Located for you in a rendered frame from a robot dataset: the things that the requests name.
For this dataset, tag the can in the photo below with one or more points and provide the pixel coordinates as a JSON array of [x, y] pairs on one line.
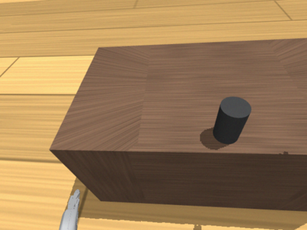
[[231, 118]]

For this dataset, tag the left robot hand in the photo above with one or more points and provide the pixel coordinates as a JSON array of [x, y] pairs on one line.
[[70, 216]]

